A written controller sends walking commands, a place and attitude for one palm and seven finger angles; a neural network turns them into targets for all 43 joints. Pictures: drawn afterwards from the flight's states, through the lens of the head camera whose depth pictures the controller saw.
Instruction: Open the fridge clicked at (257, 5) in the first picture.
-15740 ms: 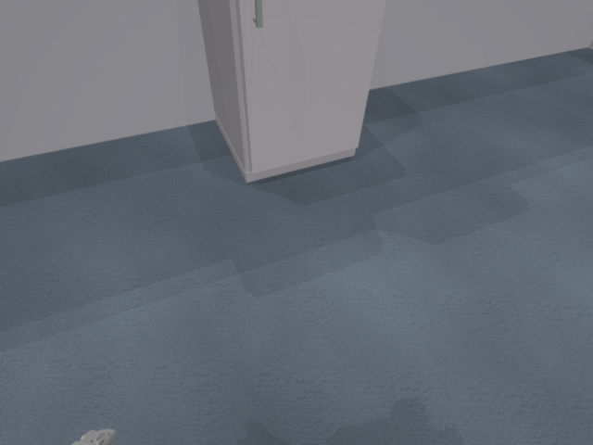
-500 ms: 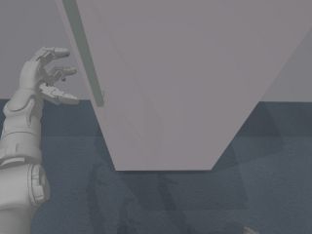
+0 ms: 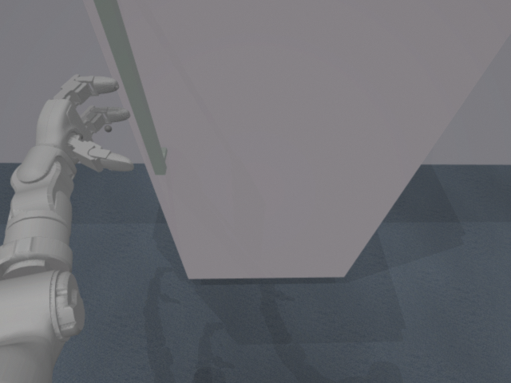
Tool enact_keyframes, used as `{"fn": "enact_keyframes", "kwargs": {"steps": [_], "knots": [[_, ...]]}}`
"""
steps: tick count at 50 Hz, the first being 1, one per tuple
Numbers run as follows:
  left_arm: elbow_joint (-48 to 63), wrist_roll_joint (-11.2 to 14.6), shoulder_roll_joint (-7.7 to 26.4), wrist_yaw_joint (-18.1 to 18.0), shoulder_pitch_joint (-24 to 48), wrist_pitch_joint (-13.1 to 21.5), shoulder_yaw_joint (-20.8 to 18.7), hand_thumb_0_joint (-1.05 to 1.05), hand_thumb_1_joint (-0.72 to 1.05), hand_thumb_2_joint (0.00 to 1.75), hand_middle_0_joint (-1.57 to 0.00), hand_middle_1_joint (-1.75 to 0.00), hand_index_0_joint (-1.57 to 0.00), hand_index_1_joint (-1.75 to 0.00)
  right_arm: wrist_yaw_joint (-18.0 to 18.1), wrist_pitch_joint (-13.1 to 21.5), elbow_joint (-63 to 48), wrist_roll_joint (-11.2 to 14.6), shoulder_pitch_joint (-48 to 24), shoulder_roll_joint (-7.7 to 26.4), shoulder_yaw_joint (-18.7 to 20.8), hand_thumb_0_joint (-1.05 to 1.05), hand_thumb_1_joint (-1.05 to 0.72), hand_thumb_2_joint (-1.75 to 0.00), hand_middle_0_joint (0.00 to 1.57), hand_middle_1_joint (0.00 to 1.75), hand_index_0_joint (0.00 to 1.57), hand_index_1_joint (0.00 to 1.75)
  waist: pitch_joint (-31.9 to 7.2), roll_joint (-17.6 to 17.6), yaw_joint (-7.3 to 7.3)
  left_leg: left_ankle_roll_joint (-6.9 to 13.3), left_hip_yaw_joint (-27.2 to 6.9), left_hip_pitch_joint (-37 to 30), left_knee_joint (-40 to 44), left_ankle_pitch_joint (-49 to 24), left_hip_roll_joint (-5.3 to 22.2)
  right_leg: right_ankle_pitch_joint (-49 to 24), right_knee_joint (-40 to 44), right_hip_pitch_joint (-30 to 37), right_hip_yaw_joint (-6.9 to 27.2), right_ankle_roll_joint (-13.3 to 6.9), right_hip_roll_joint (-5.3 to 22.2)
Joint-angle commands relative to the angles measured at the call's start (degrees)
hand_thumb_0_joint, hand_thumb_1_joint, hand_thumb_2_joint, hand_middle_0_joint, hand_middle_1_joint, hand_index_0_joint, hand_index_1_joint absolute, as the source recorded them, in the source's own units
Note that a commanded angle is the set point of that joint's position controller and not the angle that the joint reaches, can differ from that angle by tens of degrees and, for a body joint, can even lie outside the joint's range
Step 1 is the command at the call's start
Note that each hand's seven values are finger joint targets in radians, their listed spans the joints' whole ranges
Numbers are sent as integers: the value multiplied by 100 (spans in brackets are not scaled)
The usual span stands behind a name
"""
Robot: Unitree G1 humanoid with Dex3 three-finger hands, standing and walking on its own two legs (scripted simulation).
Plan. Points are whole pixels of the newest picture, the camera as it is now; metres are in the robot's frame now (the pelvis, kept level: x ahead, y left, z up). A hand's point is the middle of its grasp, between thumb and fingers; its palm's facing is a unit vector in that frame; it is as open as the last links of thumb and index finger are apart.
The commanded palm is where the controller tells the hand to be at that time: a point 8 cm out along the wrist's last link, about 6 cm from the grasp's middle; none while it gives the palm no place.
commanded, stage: feel for the door with the fingertips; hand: left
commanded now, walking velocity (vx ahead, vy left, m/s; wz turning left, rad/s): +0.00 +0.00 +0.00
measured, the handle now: (138, 85) +0.51 +0.18 +0.19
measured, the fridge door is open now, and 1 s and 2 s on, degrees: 0 0 0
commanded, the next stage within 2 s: slide the fingers in behind the handle in 0.58 s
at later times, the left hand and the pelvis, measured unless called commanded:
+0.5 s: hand (123, 122) +0.46 +0.20 +0.16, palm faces +0.02 -1.00 +0.00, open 14.0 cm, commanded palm +0.44 +0.25 +0.15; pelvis -0.01 -0.01 +0.00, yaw +0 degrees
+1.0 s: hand (126, 125) +0.46 +0.20 +0.16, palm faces +0.01 -1.00 +0.00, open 13.9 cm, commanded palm +0.43 +0.25 +0.15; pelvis -0.01 +0.00 +0.00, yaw -1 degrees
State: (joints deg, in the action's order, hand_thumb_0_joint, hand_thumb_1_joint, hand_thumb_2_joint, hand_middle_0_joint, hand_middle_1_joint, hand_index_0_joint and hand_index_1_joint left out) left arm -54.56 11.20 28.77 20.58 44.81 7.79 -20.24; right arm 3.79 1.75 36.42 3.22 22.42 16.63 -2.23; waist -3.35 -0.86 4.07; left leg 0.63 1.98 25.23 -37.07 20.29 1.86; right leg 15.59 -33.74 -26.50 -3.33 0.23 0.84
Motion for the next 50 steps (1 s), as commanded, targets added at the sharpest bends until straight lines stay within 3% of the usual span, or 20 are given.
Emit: {"fn": "enact_keyframes", "kwargs": {"steps": [1, 3, 7, 8, 10, 17, 18, 19, 20, 23, 25, 27, 30, 34, 36, 40, 41, 43, 47, 50], "knots": [[1399, 12, 1210, -222, 2598, 265, -114, 0, -50, 30, -30, -120, -30, -120, 35, 243, -616, -30, 143, 836, 341, 0, -90, -90, 20, 30, 20, 30, -1918, -385, 49, 70, -281, -942, 452, -2038, -97, -1782, 153, 845, 73, -183, -168], [1522, 26, 1341, -364, 2543, 312, -294, 0, -50, 30, -30, -120, -30, -120, 25, 250, -638, -54, 141, 846, 354, 0, -90, -90, 20, 30, 20, 30, -2001, -310, -19, 91, -251, -930, 438, -2056, -99, -1828, 151, 1005, 94, -193, -165], [1402, -75, 1287, -487, 2642, 330, -253, 0, -50, 30, -30, -120, -30, -120, 20, 257, -630, -47, 105, 804, 333, 0, -90, -90, 20, 30, 20, 30, -1929, -150, 34, 109, -184, -779, 465, -1860, -119, -1867, 161, 1078, 135, -155, -160], [1396, -90, 1401, -520, 2574, 358, -341, 0, -50, 30, -30, -120, -30, -120, 29, 245, -653, -45, 100, 814, 330, 0, -90, -90, 20, 30, 20, 30, -1916, -236, -26, 116, -178, -748, 456, -1855, -122, -1844, 149, 1134, 149, -174, -145], [1318, -151, 1529, -552, 2781, 398, -399, 0, -50, 30, -30, -120, -30, -120, 41, 249, -614, -44, 90, 806, 315, 0, -90, -90, 20, 30, 20, 30, -1890, -213, 30, 120, -172, -719, 467, -1746, -130, -1820, 169, 1113, 180, -156, -148], [860, -140, 1143, -418, 3098, 493, -35, 0, -50, 30, -30, -120, -30, -120, 83, 289, -533, -27, 135, 799, 303, 0, -90, -90, 20, 30, 20, 30, -1833, -274, 178, 107, -186, -800, 444, -1615, -132, -1696, 194, 866, 172, -153, -153], [762, -109, 1162, -408, 3249, 515, -46, 0, -50, 30, -30, -120, -30, -120, 94, 291, -492, -45, 178, 815, 295, 0, -90, -90, 20, 30, 20, 30, -1772, -190, 227, 120, -196, -761, 426, -1618, -137, -1701, 199, 877, 161, -152, -139], [584, -115, 1339, -400, 3172, 511, -195, 0, -50, 30, -30, -120, -30, -120, 97, 292, -466, -42, 211, 844, 299, 0, -90, -90, 20, 30, 20, 30, -1792, 8, 174, 120, -220, -663, 442, -1544, -133, -1666, 189, 924, 170, -146, -149], [643, -131, 1414, -395, 3181, 529, -240, 0, -50, 30, -30, -120, -30, -120, 97, 289, -482, -43, 205, 852, 311, 0, -90, -90, 20, 30, 20, 30, -1930, -101, 161, 121, -177, -668, 429, -1542, -146, -1702, 178, 967, 200, -134, -135], [502, -152, 1107, -377, 3386, 559, 39, 0, -50, 30, -30, -120, -30, -120, 90, 290, -442, -57, 273, 834, 308, 0, -90, -90, 20, 30, 20, 30, -1803, -114, 258, 128, -196, -649, 397, -1566, -156, -1679, 165, 829, 169, -139, -128], [437, -180, 1504, -398, 3392, 587, -255, 0, -50, 30, -30, -120, -30, -120, 90, 274, -431, -71, 305, 878, 308, 0, -90, -90, 20, 30, 20, 30, -1992, -150, 189, 118, -206, -605, 397, -1535, -156, -1666, 146, 910, 205, -137, -132], [439, -221, 1321, -390, 3573, 626, -56, 0, -50, 30, -30, -120, -30, -120, 81, 273, -431, -66, 296, 848, 299, 0, -90, -90, 20, 30, 20, 30, -1882, -293, 247, 114, -195, -558, 394, -1492, -167, -1640, 149, 832, 212, -136, -126], [361, -225, 1697, -409, 3500, 681, -382, 0, -50, 30, -30, -120, -30, -120, 81, 260, -395, -84, 393, 889, 332, 0, -90, -90, 20, 30, 20, 30, -2128, -122, 201, 132, -196, -577, 346, -1600, -156, -1755, 121, 953, 223, -121, -141], [359, -222, 1582, -347, 3688, 723, -221, 0, -50, 30, -30, -120, -30, -120, 79, 247, -388, -75, 395, 885, 319, 0, -90, -90, 20, 30, 20, 30, -1992, -335, 269, 126, -208, -570, 369, -1484, -154, -1605, 154, 803, 213, -129, -146], [323, -209, 1558, -351, 3596, 730, -250, 0, -50, 30, -30, -120, -30, -120, 76, 257, -399, -86, 403, 888, 329, 0, -90, -90, 20, 30, 20, 30, -1997, -386, 231, 108, -225, -581, 383, -1384, -152, -1459, 159, 737, 203, -136, -154], [596, -163, 1530, -354, 3286, 797, -314, 0, -50, 30, -30, -120, -30, -120, 52, 264, -454, -89, 383, 885, 350, 0, -90, -90, 20, 30, 20, 30, -2243, -392, 119, 90, -233, -762, 369, -1688, -131, -1666, 103, 861, 169, -159, -171], [658, -136, 1370, -346, 3275, 778, -198, 0, -50, 30, -30, -120, -30, -120, 42, 269, -471, -83, 357, 868, 345, 0, -90, -90, 20, 30, 20, 30, -2188, -363, 150, 94, -219, -764, 381, -1625, -131, -1622, 120, 824, 161, -150, -179], [562, -111, 1402, -355, 3139, 735, -229, 0, -50, 30, -30, -120, -30, -120, 53, 252, -465, -77, 363, 890, 340, 0, -90, -90, 20, 30, 20, 30, -1938, -251, 144, 108, -222, -645, 409, -1566, -122, -1543, 140, 821, 129, -166, -177], [908, -144, 1196, -431, 3145, 673, -92, 0, -50, 30, -30, -120, -30, -120, 35, 278, -534, -68, 274, 854, 340, 0, -90, -90, 20, 30, 20, 30, -1967, -364, 123, 86, -255, -780, 470, -1479, -106, -1390, 156, 707, 121, -167, -182], [903, -97, 1261, -513, 3060, 609, -220, 0, -50, 30, -30, -120, -30, -120, 44, 290, -506, -71, 272, 859, 344, 0, -90, -90, 20, 30, 20, 30, -1945, -155, 117, 104, -231, -751, 452, -1543, -110, -1509, 169, 812, 131, -154, -185]]}}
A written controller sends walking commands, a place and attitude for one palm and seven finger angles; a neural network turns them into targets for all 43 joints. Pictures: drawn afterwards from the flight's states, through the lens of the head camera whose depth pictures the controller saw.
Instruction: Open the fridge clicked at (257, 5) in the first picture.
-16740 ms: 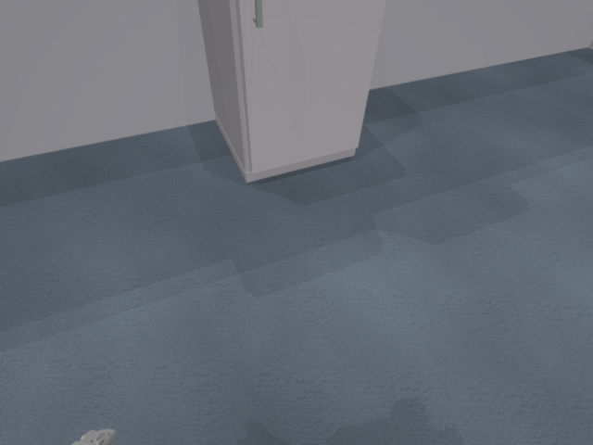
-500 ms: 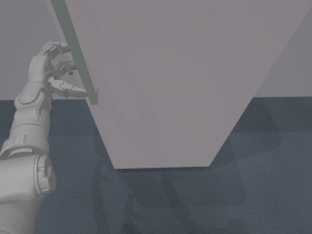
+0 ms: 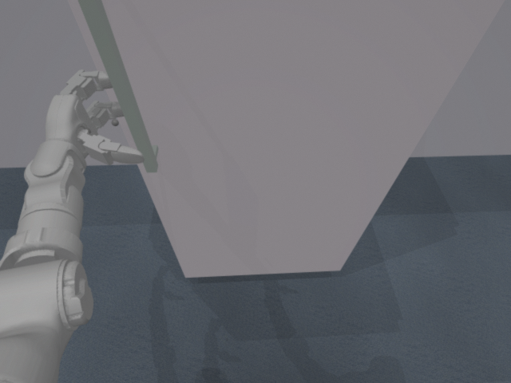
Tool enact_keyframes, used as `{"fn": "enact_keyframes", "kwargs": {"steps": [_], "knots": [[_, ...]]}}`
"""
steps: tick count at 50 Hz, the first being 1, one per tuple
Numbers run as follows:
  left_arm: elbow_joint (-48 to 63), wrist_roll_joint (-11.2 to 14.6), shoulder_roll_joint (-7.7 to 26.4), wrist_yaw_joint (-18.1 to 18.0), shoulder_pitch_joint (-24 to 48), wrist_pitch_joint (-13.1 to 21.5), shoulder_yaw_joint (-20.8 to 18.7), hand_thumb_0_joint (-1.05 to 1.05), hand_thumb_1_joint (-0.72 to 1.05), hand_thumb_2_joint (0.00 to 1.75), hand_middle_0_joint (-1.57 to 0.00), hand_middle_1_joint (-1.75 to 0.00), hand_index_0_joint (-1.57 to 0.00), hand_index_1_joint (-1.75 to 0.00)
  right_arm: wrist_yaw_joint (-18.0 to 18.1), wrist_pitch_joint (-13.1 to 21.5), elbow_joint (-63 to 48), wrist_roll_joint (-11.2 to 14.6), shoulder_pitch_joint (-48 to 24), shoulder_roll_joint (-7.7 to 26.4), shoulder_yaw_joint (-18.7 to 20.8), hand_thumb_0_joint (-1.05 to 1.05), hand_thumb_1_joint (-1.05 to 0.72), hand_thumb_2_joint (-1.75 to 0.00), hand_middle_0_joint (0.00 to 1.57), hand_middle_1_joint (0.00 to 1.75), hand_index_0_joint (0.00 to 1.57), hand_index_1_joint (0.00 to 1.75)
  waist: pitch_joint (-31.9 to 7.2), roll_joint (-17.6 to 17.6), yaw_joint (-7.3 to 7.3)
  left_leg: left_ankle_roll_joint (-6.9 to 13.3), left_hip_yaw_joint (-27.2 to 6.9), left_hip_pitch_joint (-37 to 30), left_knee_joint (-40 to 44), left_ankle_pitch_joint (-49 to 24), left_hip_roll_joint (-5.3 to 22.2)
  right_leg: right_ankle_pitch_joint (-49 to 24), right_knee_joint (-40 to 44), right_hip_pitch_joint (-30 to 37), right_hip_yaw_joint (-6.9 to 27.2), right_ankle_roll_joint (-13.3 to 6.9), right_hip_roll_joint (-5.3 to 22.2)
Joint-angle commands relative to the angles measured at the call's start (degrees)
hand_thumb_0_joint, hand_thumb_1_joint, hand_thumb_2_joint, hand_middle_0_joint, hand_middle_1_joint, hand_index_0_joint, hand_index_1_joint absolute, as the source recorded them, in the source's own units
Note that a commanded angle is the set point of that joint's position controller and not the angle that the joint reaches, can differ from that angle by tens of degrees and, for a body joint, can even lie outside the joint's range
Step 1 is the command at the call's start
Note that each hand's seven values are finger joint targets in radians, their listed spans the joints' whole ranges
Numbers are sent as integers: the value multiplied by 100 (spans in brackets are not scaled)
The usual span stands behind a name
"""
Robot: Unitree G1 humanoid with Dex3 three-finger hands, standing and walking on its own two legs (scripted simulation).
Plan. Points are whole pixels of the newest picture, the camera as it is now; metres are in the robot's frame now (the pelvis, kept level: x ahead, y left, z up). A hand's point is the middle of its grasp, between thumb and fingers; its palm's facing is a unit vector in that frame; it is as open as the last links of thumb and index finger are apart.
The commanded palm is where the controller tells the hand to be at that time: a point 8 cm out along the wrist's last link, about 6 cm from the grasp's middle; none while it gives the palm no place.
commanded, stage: slide the fingers in behind the handle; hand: left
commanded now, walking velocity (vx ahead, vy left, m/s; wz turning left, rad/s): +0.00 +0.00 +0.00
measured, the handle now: (126, 83) +0.52 +0.19 +0.19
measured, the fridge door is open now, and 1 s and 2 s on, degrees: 0 0 0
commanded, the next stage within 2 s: grip the handle and tug to test in 1.50 s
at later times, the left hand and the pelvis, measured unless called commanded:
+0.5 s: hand (127, 124) +0.46 +0.18 +0.16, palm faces +0.02 -1.00 +0.00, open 14.0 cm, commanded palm +0.43 +0.23 +0.15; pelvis +0.00 +0.00 +0.00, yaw +0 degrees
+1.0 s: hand (136, 125) +0.46 +0.17 +0.16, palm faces +0.03 -1.00 +0.01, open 14.0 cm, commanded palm +0.44 +0.22 +0.15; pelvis +0.00 -0.01 +0.00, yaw +0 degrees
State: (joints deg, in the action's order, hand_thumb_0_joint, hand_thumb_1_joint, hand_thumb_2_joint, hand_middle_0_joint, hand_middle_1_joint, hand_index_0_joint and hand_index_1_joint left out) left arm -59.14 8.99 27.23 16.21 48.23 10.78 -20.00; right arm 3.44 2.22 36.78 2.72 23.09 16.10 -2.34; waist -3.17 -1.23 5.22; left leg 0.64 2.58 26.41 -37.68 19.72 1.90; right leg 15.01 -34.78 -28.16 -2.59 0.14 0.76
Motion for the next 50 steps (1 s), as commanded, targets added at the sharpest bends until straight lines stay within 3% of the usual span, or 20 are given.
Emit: {"fn": "enact_keyframes", "kwargs": {"steps": [1, 5, 9, 11, 13, 14, 16, 18, 22, 24, 27, 31, 34, 39, 41, 43, 45, 46, 48, 50], "knots": [[1281, 108, 1429, -82, 2625, 280, -267, 0, -50, 30, -30, -120, -30, -120, 84, 241, -543, -17, 186, 901, 351, 0, -90, -90, 20, 30, 20, 30, -1906, -105, -33, 96, -281, -801, 531, -1443, -112, -1431, 277, 995, 60, -148, -170], [1639, 50, 1047, -169, 2855, 313, 67, 0, -50, 30, -30, -120, -30, -120, 64, 281, -559, -15, 114, 840, 338, 0, -90, -90, 20, 30, 20, 30, -1935, -476, 20, 57, -337, -1094, 507, -1653, -107, -1452, 239, 815, 30, -171, -164], [1447, 103, 1118, -246, 2775, 246, -80, 0, -50, 30, -30, -120, -30, -120, 73, 293, -526, -21, 107, 862, 335, 0, -90, -90, 20, 30, 20, 30, -1939, -46, 20, 91, -303, -948, 498, -1614, -116, -1570, 246, 983, 50, -150, -166], [1411, 32, 1093, -251, 2768, 226, -24, 0, -50, 30, -30, -120, -30, -120, 62, 287, -532, -21, 87, 840, 329, 0, -90, -90, 20, 30, 20, 30, -1877, -126, -12, 86, -272, -876, 511, -1582, -138, -1596, 240, 1003, 58, -151, -148], [1547, 18, 999, -267, 2727, 267, 39, 0, -50, 30, -30, -120, -30, -120, 49, 288, -570, -34, 90, 835, 339, 0, -90, -90, 20, 30, 20, 30, -2016, -184, -36, 82, -288, -996, 464, -1865, -137, -1764, 186, 1074, 40, -173, -147], [1661, 40, 1147, -287, 2646, 283, -141, 0, -50, 30, -30, -120, -30, -120, 38, 291, -581, -39, 84, 836, 355, 0, -90, -90, 20, 30, 20, 30, -2202, -197, -100, 72, -294, -1078, 445, -1994, -131, -1883, 162, 1152, 50, -170, -155], [1710, 73, 854, -260, 2602, 248, 82, 0, -50, 30, -30, -120, -30, -120, 29, 286, -591, -14, 9, 793, 352, 0, -90, -90, 20, 30, 20, 30, -2113, -323, -60, 63, -258, -1123, 434, -2006, -134, -1912, 190, 1083, 61, -164, -155], [1577, 110, 878, -265, 2503, 190, 62, 0, -50, 30, -30, -120, -30, -120, 43, 260, -579, -11, 41, 824, 354, 0, -90, -90, 20, 30, 20, 30, -1951, 9, -32, 91, -252, -978, 452, -1906, -125, -1871, 219, 1152, 33, -159, -158], [1938, 92, 682, -342, 2576, 147, 186, 0, -50, 30, -30, -120, -30, -120, 16, 278, -618, -11, -53, 781, 354, 0, -90, -90, 20, 30, 20, 30, -2014, -321, -72, 69, -259, -1132, 482, -1914, -138, -1831, 227, 1065, 45, -171, -156], [1923, 110, 850, -409, 2448, 141, 6, 0, -50, 30, -30, -120, -30, -120, 26, 258, -608, -13, -52, 794, 366, 0, -90, -90, 20, 30, 20, 30, -2045, -33, -110, 89, -264, -1047, 481, -1973, -138, -1939, 219, 1250, 43, -170, -162], [1770, 64, 858, -458, 2515, 77, 20, 0, -50, 30, -30, -120, -30, -120, 45, 243, -586, -12, -79, 793, 350, 0, -90, -90, 20, 30, 20, 30, -1860, 72, -72, 108, -212, -857, 539, -1622, -160, -1777, 288, 1257, 73, -147, -142], [1848, 29, 768, -476, 2684, 171, 114, 0, -50, 30, -30, -120, -30, -120, 53, 273, -570, -17, -100, 763, 349, 0, -90, -90, 20, 30, 20, 30, -1911, -137, -54, 104, -211, -983, 528, -1636, -170, -1753, 303, 1203, 93, -159, -138], [1728, 42, 705, -472, 2776, 213, 187, 0, -50, 30, -30, -120, -30, -120, 69, 288, -532, -11, -93, 767, 340, 0, -90, -90, 20, 30, 20, 30, -1858, -74, -2, 103, -235, -962, 536, -1528, -161, -1638, 308, 1143, 81, -159, -140], [1627, 22, 873, -496, 2695, 258, 7, 0, -50, 30, -30, -120, -30, -120, 54, 307, -540, -34, -57, 784, 338, 0, -90, -90, 20, 30, 20, 30, -2051, 0, -82, 111, -221, -875, 536, -1552, -185, -1729, 265, 1319, 95, -155, -132], [1538, 13, 759, -490, 2642, 250, 90, 0, -50, 30, -30, -120, -30, -120, 34, 308, -533, -29, -64, 767, 336, 0, -90, -90, 20, 30, 20, 30, -1940, -93, -74, 105, -196, -825, 536, -1497, -195, -1704, 286, 1269, 107, -158, -130], [1503, 35, 711, -490, 2630, 256, 133, 0, -50, 30, -30, -120, -30, -120, 42, 293, -548, -32, -36, 782, 339, 0, -90, -90, 20, 30, 20, 30, -1884, 89, -53, 120, -205, -780, 538, -1524, -194, -1708, 289, 1303, 82, -157, -134], [1528, 47, 884, -498, 2604, 255, -40, 0, -50, 30, -30, -120, -30, -120, 49, 289, -535, -24, -47, 788, 361, 0, -90, -90, 20, 30, 20, 30, -1986, 90, -85, 123, -172, -779, 527, -1455, -190, -1714, 302, 1337, 128, -138, -137], [1570, 46, 808, -488, 2703, 256, 63, 0, -50, 30, -30, -120, -30, -120, 48, 290, -542, -19, -71, 777, 339, 0, -90, -90, 20, 30, 20, 30, -1917, -66, -55, 115, -169, -785, 544, -1412, -190, -1666, 311, 1271, 127, -146, -130], [1628, 38, 724, -495, 2752, 301, 163, 0, -50, 30, -30, -120, -30, -120, 49, 298, -536, -24, -37, 778, 353, 0, -90, -90, 20, 30, 20, 30, -1910, 43, -28, 120, -205, -798, 542, -1403, -179, -1589, 308, 1267, 100, -153, -139], [1660, 30, 601, -516, 2840, 305, 245, 0, -50, 30, -30, -120, -30, -120, 42, 319, -535, -16, -76, 757, 340, 0, -90, -90, 20, 30, 20, 30, -1903, -190, -12, 104, -207, -862, 558, -1307, -185, -1480, 321, 1136, 112, -155, -141]]}}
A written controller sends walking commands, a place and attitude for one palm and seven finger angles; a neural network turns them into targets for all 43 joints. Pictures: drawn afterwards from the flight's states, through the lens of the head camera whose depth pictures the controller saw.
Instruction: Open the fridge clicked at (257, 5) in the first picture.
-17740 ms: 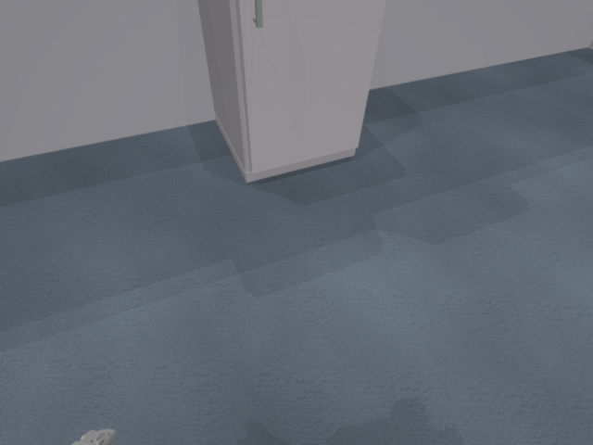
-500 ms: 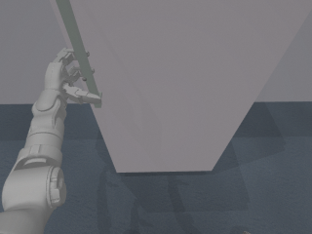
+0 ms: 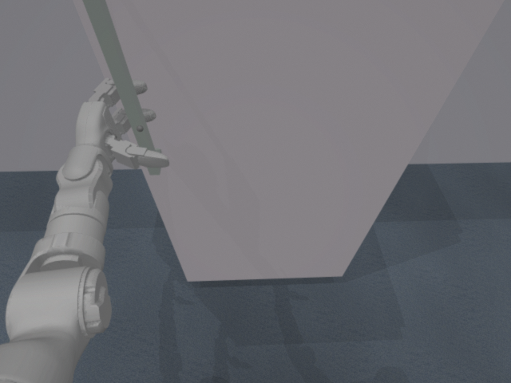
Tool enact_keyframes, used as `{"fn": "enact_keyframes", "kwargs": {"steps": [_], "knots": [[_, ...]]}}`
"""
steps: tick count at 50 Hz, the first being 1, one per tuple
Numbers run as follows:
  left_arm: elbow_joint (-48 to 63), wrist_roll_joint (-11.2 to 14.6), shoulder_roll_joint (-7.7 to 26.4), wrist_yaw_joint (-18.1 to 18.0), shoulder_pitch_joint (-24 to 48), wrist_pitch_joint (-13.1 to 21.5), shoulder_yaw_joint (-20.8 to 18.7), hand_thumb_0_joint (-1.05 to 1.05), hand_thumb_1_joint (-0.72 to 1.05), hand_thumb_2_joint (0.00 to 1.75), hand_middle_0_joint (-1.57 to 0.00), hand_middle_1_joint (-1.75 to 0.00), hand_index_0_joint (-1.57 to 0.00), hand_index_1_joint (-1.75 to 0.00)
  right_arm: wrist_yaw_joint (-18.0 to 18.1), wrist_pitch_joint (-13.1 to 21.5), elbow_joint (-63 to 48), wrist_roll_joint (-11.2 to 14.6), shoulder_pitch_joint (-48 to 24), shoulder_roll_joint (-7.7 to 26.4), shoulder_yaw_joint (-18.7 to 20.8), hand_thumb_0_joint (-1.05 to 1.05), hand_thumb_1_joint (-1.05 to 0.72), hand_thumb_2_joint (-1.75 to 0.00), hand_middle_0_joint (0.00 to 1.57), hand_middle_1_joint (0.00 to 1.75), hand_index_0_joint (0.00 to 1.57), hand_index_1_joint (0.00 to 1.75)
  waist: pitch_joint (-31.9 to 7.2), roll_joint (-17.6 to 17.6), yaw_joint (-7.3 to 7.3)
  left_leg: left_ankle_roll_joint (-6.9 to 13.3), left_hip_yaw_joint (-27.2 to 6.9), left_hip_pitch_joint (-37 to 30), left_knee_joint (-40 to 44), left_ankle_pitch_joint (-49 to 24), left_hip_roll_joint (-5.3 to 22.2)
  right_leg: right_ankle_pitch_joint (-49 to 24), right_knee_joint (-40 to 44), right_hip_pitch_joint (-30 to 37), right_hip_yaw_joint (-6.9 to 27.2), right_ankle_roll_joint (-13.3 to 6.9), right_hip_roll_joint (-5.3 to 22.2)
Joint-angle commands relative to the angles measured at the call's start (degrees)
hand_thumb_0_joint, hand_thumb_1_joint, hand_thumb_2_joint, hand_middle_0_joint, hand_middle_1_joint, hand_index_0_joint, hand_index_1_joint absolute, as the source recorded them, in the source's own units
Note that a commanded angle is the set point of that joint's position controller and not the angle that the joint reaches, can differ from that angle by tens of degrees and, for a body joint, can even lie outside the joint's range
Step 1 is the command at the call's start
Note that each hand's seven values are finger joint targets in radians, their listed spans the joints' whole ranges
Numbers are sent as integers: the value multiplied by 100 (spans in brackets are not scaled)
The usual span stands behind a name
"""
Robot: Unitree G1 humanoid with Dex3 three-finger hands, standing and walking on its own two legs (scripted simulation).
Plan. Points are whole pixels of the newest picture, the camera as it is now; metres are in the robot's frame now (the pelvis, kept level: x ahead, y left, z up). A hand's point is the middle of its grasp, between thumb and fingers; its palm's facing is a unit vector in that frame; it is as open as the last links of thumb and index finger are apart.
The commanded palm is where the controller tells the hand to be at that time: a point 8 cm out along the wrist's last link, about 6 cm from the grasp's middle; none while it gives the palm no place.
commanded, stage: slide the fingers in behind the handle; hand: left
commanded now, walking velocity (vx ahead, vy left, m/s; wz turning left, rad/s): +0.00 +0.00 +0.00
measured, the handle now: (131, 88) +0.52 +0.19 +0.19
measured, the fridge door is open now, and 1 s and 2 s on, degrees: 0 0 0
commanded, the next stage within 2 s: grip the handle and tug to test in 0.50 s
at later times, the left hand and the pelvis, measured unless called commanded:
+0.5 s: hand (143, 125) +0.47 +0.17 +0.15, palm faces +0.01 -1.00 +0.01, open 14.0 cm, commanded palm +0.44 +0.22 +0.15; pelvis +0.00 +0.01 +0.00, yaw +0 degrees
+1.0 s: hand (146, 124) +0.48 +0.17 +0.15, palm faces +0.02 -1.00 +0.01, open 10.2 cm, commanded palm +0.44 +0.22 +0.15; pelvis +0.01 +0.00 +0.00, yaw +0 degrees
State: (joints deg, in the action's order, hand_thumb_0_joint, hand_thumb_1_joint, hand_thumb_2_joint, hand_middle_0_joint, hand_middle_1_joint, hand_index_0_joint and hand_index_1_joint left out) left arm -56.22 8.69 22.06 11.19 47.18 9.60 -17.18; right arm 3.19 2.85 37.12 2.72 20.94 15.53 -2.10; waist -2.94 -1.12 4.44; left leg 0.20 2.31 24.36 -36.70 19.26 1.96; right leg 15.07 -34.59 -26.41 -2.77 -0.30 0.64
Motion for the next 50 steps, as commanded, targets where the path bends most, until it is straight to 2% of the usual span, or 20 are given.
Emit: {"fn": "enact_keyframes", "kwargs": {"steps": [1, 5, 8, 10, 12, 15, 17, 19, 21, 25, 30, 33, 34, 36, 38, 42, 43, 46, 48, 50], "knots": [[1216, 72, 1176, -40, 2910, 406, -132, 0, -50, 30, -30, -120, -30, -120, 72, 263, -526, -23, 178, 825, 332, 0, -90, -90, 20, 30, 20, 30, -1831, 52, 78, 152, -196, -599, 464, -1224, -174, -1451, 319, 945, 106, -103, -138], [1225, 8, 1328, -100, 2993, 444, -224, 0, -50, 30, -30, -120, -30, -120, 77, 274, -516, -34, 181, 829, 331, 0, -90, -90, 20, 30, 20, 30, -1993, -216, 29, 145, -190, -644, 444, -1228, -193, -1423, 289, 953, 144, -111, -126], [1154, 9, 1366, -100, 2940, 490, -234, 0, -50, 30, -30, -120, -30, -120, 84, 266, -503, -46, 240, 854, 328, 0, -90, -90, 20, 30, 20, 30, -2016, 98, 66, 161, -197, -577, 443, -1273, -181, -1481, 281, 1061, 116, -104, -130], [1155, -1, 1205, -51, 3006, 484, -72, 0, -50, 30, -30, -120, -30, -120, 74, 274, -519, -25, 192, 832, 316, 0, -90, -90, 20, 30, 20, 30, -1941, -144, 88, 143, -181, -589, 456, -1250, -183, -1481, 280, 948, 135, -104, -127], [914, 2, 1319, -40, 2952, 441, -183, 0, -50, 30, -30, -120, -30, -120, 79, 261, -481, -30, 255, 857, 323, 0, -90, -90, 20, 30, 20, 30, -1821, 97, 89, 145, -206, -478, 461, -1185, -173, -1416, 290, 931, 114, -104, -134], [957, -2, 1451, -46, 3138, 481, -263, 0, -50, 30, -30, -120, -30, -120, 90, 257, -492, -41, 261, 865, 317, 0, -90, -90, 20, 30, 20, 30, -1923, -12, 93, 147, -209, -492, 449, -1175, -182, -1397, 279, 942, 136, -99, -125], [1213, -17, 1188, -28, 3235, 551, -46, 0, -50, 30, -30, -120, -30, -120, 69, 294, -506, -45, 254, 825, 332, 0, -90, -90, 20, 30, 20, 30, -2106, -355, 94, 114, -230, -744, 416, -1340, -176, -1457, 234, 838, 112, -122, -133], [1274, 42, 1214, -38, 2987, 568, -136, 0, -50, 30, -30, -120, -30, -120, 53, 301, -506, -45, 297, 851, 355, 0, -90, -90, 20, 30, 20, 30, -2250, -189, 46, 105, -274, -864, 374, -1638, -146, -1643, 188, 889, 78, -131, -163], [1242, 80, 970, -29, 2920, 479, 29, 0, -50, 30, -30, -120, -30, -120, 30, 295, -480, -33, 274, 833, 359, 0, -90, -90, 20, 30, 20, 30, -2114, -193, 81, 94, -250, -850, 381, -1660, -138, -1672, 213, 827, 64, -121, -167], [1252, 33, 1045, -127, 2833, 340, -55, 0, -50, 30, -30, -120, -30, -120, 19, 243, -504, -44, 256, 835, 352, 0, -90, -90, 20, 30, 20, 30, -1942, -152, 37, 106, -224, -706, 413, -1659, -146, -1684, 221, 863, 58, -116, -153], [1440, -15, 1176, -269, 2903, 378, -196, 0, -50, 30, -30, -120, -30, -120, 16, 237, -512, -71, 256, 823, 357, 0, -90, -90, 20, 30, 20, 30, -2086, -63, 19, 113, -233, -781, 409, -1710, -141, -1738, 207, 954, 66, -118, -160], [1218, -37, 1241, -247, 2965, 383, -212, 0, -36, 36, -32, -122, -32, -122, 42, 213, -492, -77, 294, 840, 347, 0, -90, -90, 20, 30, 20, 30, -1931, 146, 59, 135, -205, -593, 420, -1579, -154, -1726, 226, 1036, 73, -107, -142], [1328, -79, 1344, -232, 2974, 416, -263, 0, -31, 38, -32, -123, -32, -123, 45, 207, -506, -72, 262, 827, 350, 0, -90, -90, 20, 30, 20, 30, -2057, -90, 17, 127, -197, -668, 412, -1701, -161, -1836, 190, 1069, 98, -119, -138], [1245, -86, 998, -189, 2916, 380, 2, 0, -22, 42, -33, -124, -33, -124, 33, 204, -527, -59, 224, 781, 335, 0, -90, -90, 20, 30, 20, 30, -2008, -181, 64, 104, -210, -746, 399, -1699, -157, -1776, 194, 923, 68, -123, -145], [1252, -28, 1122, -194, 2931, 405, -111, 0, -13, 46, -34, -125, -34, -125, 45, 204, -508, -60, 259, 817, 354, 0, -90, -90, 20, 30, 20, 30, -2029, -18, 62, 122, -222, -759, 373, -1742, -147, -1792, 205, 982, 70, -126, -157], [1168, -1, 950, -160, 3028, 364, 15, 0, 6, 54, -36, -128, -36, -128, 31, 218, -489, -59, 256, 811, 346, 0, -90, -90, 20, 30, 20, 30, -1994, -45, 114, 116, -235, -760, 381, -1601, -161, -1709, 223, 868, 69, -117, -158], [1187, 4, 1133, -183, 3014, 396, -124, 0, 11, 56, -36, -129, -36, -129, 53, 204, -481, -66, 284, 835, 359, 0, -90, -90, 20, 30, 20, 30, -2036, 71, 95, 132, -232, -739, 357, -1696, -154, -1780, 210, 968, 67, -117, -150], [1216, -11, 1036, -172, 3026, 401, -46, 0, 25, 62, -38, -131, -38, -131, 38, 210, -491, -69, 248, 804, 346, 0, -90, -90, 20, 30, 20, 30, -2089, 21, 95, 130, -212, -725, 366, -1659, -170, -1822, 203, 978, 82, -103, -149], [1180, -34, 1212, -187, 2860, 427, -181, 0, 34, 66, -39, -132, -39, -132, 42, 180, -493, -75, 272, 831, 354, 0, -90, -90, 20, 30, 20, 30, -2087, -18, 32, 130, -212, -687, 362, -1757, -171, -1870, 180, 1068, 75, -125, -143], [1360, -16, 1069, -166, 2793, 434, -86, 0, 43, 70, -40, -133, -40, -133, 16, 187, -551, -61, 209, 799, 352, 0, -90, -90, 20, 30, 20, 30, -2185, -162, -7, 119, -197, -774, 358, -1828, -174, -1952, 172, 1073, 93, -123, -150]]}}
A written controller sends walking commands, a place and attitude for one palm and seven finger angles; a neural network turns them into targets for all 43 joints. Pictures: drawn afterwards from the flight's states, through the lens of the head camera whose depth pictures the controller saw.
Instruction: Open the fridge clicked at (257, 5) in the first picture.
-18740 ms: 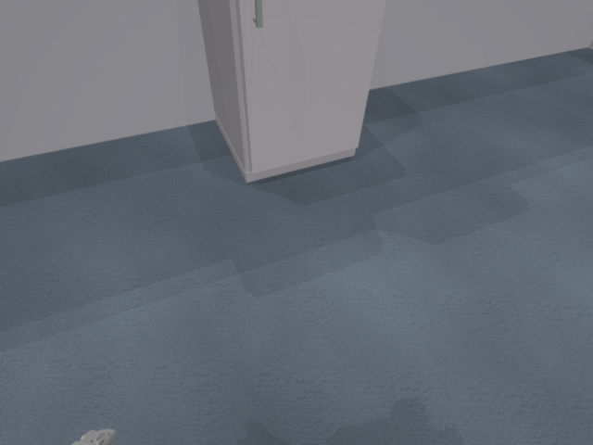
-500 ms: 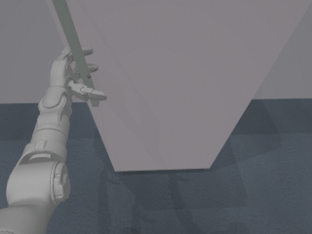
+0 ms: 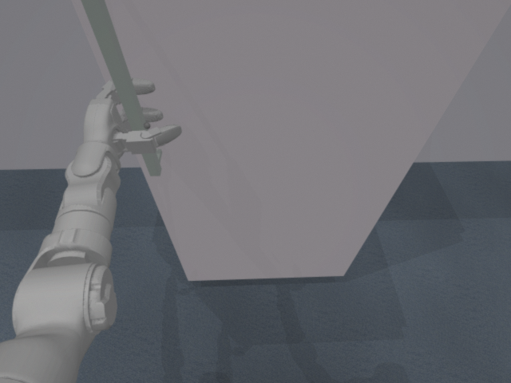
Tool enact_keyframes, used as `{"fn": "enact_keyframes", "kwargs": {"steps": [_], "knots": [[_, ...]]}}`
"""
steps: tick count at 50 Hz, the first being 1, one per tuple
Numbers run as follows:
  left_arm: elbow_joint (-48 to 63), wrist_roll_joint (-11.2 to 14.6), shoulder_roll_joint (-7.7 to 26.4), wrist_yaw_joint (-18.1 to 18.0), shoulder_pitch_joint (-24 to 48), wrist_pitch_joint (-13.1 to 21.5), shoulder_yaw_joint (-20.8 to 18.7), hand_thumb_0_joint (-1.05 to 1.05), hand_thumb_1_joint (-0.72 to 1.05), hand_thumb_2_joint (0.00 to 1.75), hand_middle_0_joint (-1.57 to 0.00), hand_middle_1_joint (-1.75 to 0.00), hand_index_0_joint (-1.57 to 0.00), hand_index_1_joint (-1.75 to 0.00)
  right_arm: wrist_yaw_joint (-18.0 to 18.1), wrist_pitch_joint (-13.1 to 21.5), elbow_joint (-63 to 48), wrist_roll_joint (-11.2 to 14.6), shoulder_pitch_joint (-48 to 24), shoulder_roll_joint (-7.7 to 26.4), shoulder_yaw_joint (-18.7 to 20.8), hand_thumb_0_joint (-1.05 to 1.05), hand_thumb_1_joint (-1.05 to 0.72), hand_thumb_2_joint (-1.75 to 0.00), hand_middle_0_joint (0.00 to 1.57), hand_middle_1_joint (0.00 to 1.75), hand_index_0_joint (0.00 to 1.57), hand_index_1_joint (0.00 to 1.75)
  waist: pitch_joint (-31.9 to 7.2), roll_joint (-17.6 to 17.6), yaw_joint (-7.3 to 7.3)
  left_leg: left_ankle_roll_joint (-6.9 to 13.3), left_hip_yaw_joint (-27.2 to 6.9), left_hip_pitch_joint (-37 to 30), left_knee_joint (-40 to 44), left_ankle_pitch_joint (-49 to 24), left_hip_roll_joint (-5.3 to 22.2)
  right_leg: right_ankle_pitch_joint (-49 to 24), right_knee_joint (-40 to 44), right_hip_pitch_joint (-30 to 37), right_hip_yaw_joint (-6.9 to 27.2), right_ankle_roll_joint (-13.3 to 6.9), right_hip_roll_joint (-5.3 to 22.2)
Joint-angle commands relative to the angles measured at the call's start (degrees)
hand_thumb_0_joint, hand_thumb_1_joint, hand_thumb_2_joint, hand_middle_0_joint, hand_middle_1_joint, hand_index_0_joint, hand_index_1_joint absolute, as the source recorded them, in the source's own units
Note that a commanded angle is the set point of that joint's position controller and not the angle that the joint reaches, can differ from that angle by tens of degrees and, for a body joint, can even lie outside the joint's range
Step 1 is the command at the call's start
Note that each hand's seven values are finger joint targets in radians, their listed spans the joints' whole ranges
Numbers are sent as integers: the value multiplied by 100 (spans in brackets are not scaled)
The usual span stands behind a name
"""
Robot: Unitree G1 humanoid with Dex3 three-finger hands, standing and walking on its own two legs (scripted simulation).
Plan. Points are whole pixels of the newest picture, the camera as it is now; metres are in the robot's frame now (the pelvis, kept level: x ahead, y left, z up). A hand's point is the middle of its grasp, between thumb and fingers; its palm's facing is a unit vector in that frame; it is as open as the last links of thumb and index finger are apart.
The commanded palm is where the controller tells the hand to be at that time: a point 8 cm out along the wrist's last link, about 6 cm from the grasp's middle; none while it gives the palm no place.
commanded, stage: grip the handle and tug to test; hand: left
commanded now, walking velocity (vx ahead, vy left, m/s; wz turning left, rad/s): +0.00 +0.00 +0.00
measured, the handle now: (131, 88) +0.51 +0.19 +0.19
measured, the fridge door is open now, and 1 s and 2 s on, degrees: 0 0 10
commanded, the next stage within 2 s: pull the door a little, standing still in 1.02 s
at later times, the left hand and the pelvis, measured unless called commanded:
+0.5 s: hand (147, 127) +0.46 +0.16 +0.15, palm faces +0.03 -1.00 +0.01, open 5.2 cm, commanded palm +0.43 +0.21 +0.15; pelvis +0.00 +0.00 +0.00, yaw +0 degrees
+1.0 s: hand (146, 131) +0.45 +0.16 +0.16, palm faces +0.03 -1.00 +0.01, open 5.6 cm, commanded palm +0.40 +0.21 +0.15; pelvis +0.02 +0.00 +0.01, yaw -3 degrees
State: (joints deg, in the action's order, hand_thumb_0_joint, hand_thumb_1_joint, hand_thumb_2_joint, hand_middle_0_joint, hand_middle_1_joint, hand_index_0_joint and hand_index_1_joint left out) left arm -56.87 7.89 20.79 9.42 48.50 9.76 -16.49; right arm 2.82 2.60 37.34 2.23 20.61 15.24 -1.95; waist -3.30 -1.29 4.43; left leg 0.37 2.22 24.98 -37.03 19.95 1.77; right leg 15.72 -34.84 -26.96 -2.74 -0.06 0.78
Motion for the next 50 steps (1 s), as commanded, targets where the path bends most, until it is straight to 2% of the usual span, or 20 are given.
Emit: {"fn": "enact_keyframes", "kwargs": {"steps": [1, 3, 7, 8, 10, 15, 16, 17, 18, 19, 27, 29, 30, 32, 35, 36, 38, 41, 44, 50], "knots": [[1432, 62, 1111, 22, 2704, 403, -64, 0, 48, 72, -41, -134, -41, -134, 56, 203, -556, -4, 233, 823, 337, 0, -90, -90, 20, 30, 20, 30, -2054, -126, 54, 102, -181, -845, 393, -1881, -142, -2006, 214, 1066, 76, -145, -165], [1412, 94, 1145, -3, 2631, 386, -130, 0, 57, 76, -42, -135, -42, -135, 62, 194, -563, -14, 264, 844, 352, 0, -90, -90, 20, 30, 20, 30, -2031, 74, 33, 118, -198, -803, 396, -1902, -142, -1998, 227, 1132, 64, -144, -171], [1510, 88, 1413, -14, 2601, 341, -345, 0, 76, 84, -44, -138, -44, -138, 76, 181, -573, -8, 221, 848, 343, 0, -90, -90, 20, 30, 20, 30, -2092, 38, -35, 122, -162, -713, 448, -1755, -161, -1996, 243, 1280, 101, -140, -162], [1534, 77, 1394, -23, 2537, 354, -311, 0, 81, 86, -44, -139, -44, -139, 84, 169, -598, -14, 232, 861, 339, 0, -90, -90, 20, 30, 20, 30, -2074, 143, -25, 134, -170, -701, 448, -1770, -159, -1979, 247, 1306, 85, -138, -158], [1521, 58, 1176, -6, 2646, 342, -109, 0, 90, 90, -45, -140, -45, -140, 81, 171, -587, 0, 186, 816, 326, 0, -90, -90, 20, 30, 20, 30, -1931, -98, 37, 127, -155, -742, 448, -1706, -161, -1932, 274, 1141, 100, -134, -155], [1610, 120, 1251, 5, 2657, 363, -203, 0, 90, 90, -45, -140, -45, -140, 89, 193, -572, -2, 181, 831, 333, 0, -90, -90, 20, 30, 20, 30, -2113, -130, 6, 115, -179, -852, 442, -1762, -167, -1963, 269, 1220, 101, -149, -160], [1477, 115, 1142, 23, 2627, 338, -107, 0, 90, 90, -45, -140, -45, -140, 95, 192, -553, 11, 167, 819, 332, 0, -90, -90, 20, 30, 20, 30, -1944, 17, 53, 124, -168, -795, 451, -1712, -156, -1942, 296, 1162, 93, -139, -165], [1447, 119, 1157, 34, 2651, 319, -126, 0, 90, 90, -45, -140, -45, -140, 92, 200, -552, 4, 171, 827, 328, 0, -90, -90, 20, 30, 20, 30, -1891, -11, 44, 119, -160, -731, 466, -1615, -165, -1873, 308, 1137, 95, -132, -156], [1310, 116, 1292, 8, 2575, 318, -243, 0, 90, 90, -45, -140, -45, -140, 108, 180, -541, -2, 215, 854, 330, 0, -90, -90, 20, 30, 20, 30, -1855, 218, 31, 135, -177, -664, 477, -1584, -157, -1817, 314, 1195, 79, -134, -153], [1468, 98, 1362, -14, 2697, 353, -271, 0, 90, 90, -45, -140, -45, -140, 99, 192, -568, -2, 168, 845, 321, 0, -90, -90, 20, 30, 20, 30, -1896, -8, 17, 135, -166, -692, 488, -1566, -165, -1815, 308, 1166, 111, -130, -146], [1682, 67, 1134, -13, 2631, 400, -84, 0, 90, 90, -45, -140, -45, -140, 71, 207, -609, -3, 131, 808, 330, 0, -90, -90, 20, 30, 20, 30, -2065, -206, -8, 108, -174, -881, 465, -1753, -158, -1919, 270, 1158, 99, -154, -161], [1670, 70, 1056, -27, 2598, 408, -12, 0, 90, 90, -45, -140, -45, -140, 76, 206, -599, 0, 133, 812, 338, 0, -90, -90, 20, 30, 20, 30, -1999, -23, 34, 115, -196, -884, 456, -1823, -136, -1947, 266, 1138, 77, -145, -169], [1721, 90, 1001, -34, 2610, 400, 4, 0, 90, 90, -45, -140, -45, -140, 64, 217, -598, -3, 126, 810, 341, 0, -90, -90, 20, 30, 20, 30, -2042, -157, 19, 107, -182, -933, 463, -1783, -147, -1915, 279, 1113, 87, -145, -168], [1765, 97, 1147, -39, 2336, 384, -158, 0, 90, 90, -45, -140, -45, -140, 64, 209, -610, -3, 119, 824, 354, 0, -90, -90, 20, 30, 20, 30, -2129, -16, -70, 105, -169, -900, 471, -1894, -142, -2044, 254, 1281, 83, -156, -170], [2040, 140, 951, -20, 2150, 338, -23, 0, 90, 90, -45, -140, -45, -140, 43, 210, -661, 6, 60, 805, 353, 0, -90, -90, 20, 30, 20, 30, -2202, -124, -101, 99, -161, -1020, 473, -2080, -136, -2171, 247, 1334, 73, -160, -173], [2026, 164, 1059, -32, 1946, 305, -186, 0, 90, 90, -45, -140, -45, -140, 45, 208, -664, 4, 59, 809, 372, 0, -90, -90, 20, 30, 20, 30, -2178, 43, -155, 105, -149, -992, 475, -2119, -124, -2229, 249, 1401, 62, -158, -179], [2250, 177, 1114, -19, 1629, 266, -233, 0, 90, 90, -45, -140, -45, -140, 45, 182, -739, 10, 7, 823, 376, 0, -90, -90, 20, 30, 20, 30, -2268, 1, -237, 115, -108, -998, 488, -2277, -123, -2365, 247, 1598, 77, -169, -167], [2717, 219, 924, 2, 1267, 155, -142, 0, 90, 90, -45, -140, -45, -140, 20, 174, -812, 32, -112, 763, 375, 0, -90, -90, 20, 30, 20, 30, -2240, -217, -311, 95, -81, -1141, 516, -2622, -101, -2585, 255, 1655, 74, -170, -166], [3182, 305, 1007, -17, 581, 28, -359, 0, 90, 90, -45, -140, -45, -140, 4, 172, -902, 32, -178, 758, 406, 0, -90, -90, 20, 30, 20, 30, -2386, -31, -472, 114, -45, -1254, 519, -3156, -67, -2996, 245, 1953, 77, -159, -162], [4411, 353, 708, -13, -453, -372, -216, 0, 90, 90, -45, -140, -45, -140, -60, 151, -1086, 51, -417, 669, 412, 0, -90, -90, 20, 30, 20, 30, -2362, -278, -613, 75, 15, -1614, 572, -4139, -5, -3583, 292, 2211, 58, -140, -126]]}}
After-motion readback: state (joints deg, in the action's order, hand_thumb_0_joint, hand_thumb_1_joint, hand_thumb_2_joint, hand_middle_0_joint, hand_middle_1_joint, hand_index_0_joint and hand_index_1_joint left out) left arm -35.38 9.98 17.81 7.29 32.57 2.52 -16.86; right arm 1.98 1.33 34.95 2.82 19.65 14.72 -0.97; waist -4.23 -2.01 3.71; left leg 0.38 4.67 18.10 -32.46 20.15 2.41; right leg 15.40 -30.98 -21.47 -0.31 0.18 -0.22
